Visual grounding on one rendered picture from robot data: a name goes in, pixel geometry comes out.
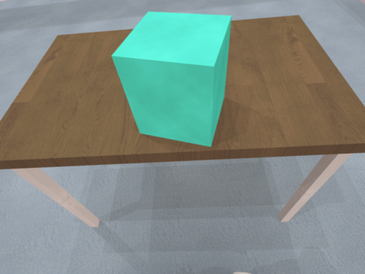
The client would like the table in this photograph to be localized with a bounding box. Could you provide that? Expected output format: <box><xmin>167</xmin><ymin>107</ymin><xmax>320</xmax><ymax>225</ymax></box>
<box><xmin>0</xmin><ymin>15</ymin><xmax>365</xmax><ymax>227</ymax></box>

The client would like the carton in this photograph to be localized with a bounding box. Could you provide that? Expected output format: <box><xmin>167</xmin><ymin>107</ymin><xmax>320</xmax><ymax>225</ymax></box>
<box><xmin>112</xmin><ymin>11</ymin><xmax>232</xmax><ymax>147</ymax></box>

